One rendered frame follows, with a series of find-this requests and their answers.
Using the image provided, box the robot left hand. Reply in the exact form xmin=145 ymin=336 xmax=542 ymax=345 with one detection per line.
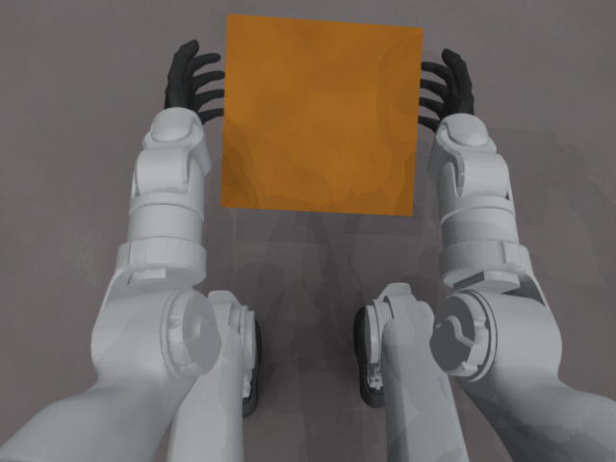
xmin=164 ymin=39 xmax=225 ymax=125

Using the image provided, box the robot left shin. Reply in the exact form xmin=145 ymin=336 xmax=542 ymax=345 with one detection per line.
xmin=207 ymin=291 xmax=252 ymax=398

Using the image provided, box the robot left upper arm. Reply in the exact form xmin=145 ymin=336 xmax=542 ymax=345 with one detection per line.
xmin=0 ymin=287 xmax=222 ymax=462

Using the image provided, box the left robot forearm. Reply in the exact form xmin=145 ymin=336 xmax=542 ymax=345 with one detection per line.
xmin=90 ymin=107 xmax=212 ymax=365

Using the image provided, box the carton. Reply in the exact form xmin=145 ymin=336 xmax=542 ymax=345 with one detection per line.
xmin=220 ymin=13 xmax=424 ymax=217

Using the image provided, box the right robot forearm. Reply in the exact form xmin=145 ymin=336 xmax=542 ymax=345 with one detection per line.
xmin=426 ymin=114 xmax=562 ymax=354

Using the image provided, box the robot right hand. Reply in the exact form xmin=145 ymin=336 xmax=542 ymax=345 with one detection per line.
xmin=418 ymin=48 xmax=475 ymax=133

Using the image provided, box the left robot foot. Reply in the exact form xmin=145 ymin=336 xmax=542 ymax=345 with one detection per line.
xmin=243 ymin=320 xmax=262 ymax=419

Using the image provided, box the robot right upper arm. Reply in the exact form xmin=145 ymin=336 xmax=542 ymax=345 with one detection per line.
xmin=429 ymin=290 xmax=616 ymax=462

